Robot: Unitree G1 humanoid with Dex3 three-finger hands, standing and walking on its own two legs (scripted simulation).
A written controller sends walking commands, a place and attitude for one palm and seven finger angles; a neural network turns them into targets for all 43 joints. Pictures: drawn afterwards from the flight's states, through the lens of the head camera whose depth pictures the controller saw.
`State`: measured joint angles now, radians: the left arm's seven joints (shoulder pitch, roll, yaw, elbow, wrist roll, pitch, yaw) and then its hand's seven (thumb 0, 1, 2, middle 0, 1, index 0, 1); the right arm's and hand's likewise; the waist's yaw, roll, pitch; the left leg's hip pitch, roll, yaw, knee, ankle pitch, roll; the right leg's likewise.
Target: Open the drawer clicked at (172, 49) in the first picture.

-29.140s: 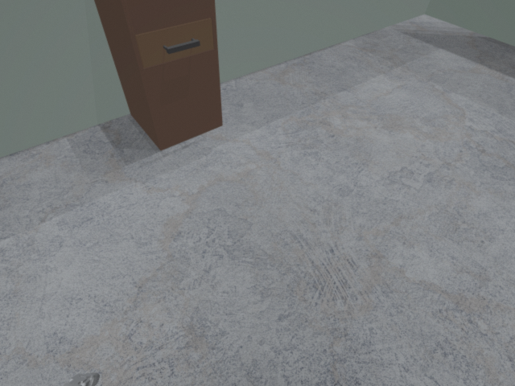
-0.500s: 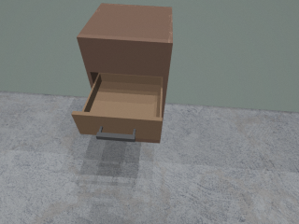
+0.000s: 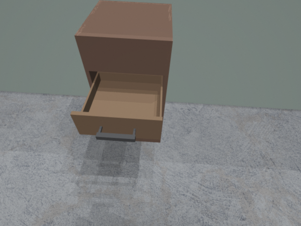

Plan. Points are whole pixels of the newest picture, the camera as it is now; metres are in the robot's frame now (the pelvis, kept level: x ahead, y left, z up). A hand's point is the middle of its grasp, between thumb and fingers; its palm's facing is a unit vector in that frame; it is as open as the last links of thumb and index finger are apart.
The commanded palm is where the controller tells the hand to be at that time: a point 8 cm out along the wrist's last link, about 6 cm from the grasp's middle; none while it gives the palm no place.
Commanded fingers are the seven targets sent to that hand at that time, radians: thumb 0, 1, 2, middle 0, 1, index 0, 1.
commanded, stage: look to check the result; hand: left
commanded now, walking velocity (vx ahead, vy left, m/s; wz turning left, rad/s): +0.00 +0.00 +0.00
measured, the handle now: (116, 133) +0.50 +0.18 -0.19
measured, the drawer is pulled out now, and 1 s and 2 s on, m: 0.30 0.30 0.30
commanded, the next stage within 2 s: stand and wait in 0.28 s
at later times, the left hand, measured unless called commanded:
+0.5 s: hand out of the picture -0.01 +0.15 -0.18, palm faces +0.05 -0.99 -0.16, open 7.4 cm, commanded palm none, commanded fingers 0.00 0.90 0.90 -0.20 -0.30 -0.20 -0.30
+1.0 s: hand out of the picture +0.00 +0.14 -0.18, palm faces +0.05 -0.98 -0.17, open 7.4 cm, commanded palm none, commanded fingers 0.00 0.90 0.90 -0.20 -0.30 -0.20 -0.30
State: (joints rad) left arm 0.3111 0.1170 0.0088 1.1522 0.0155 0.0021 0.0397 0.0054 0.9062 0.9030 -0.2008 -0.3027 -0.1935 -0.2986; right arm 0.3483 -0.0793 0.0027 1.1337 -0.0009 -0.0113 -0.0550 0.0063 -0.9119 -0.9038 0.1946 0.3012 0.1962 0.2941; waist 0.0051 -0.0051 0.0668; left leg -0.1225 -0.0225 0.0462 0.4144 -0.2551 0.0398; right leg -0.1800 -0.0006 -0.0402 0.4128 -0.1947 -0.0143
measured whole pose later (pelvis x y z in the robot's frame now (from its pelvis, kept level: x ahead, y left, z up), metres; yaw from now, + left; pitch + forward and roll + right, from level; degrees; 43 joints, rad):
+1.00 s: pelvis +0.02 -0.02 +0.00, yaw +0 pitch -2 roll +0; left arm 0.27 0.12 0.01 1.14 0.01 -0.01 0.04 0.01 0.91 0.90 -0.20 -0.30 -0.19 -0.30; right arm 0.30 -0.09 0.00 1.14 0.00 -0.01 -0.06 0.01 -0.91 -0.90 0.19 0.30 0.20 0.29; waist 0.00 0.00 0.08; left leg -0.10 0.00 0.03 0.39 -0.26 0.01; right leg -0.16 0.02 -0.05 0.40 -0.21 -0.04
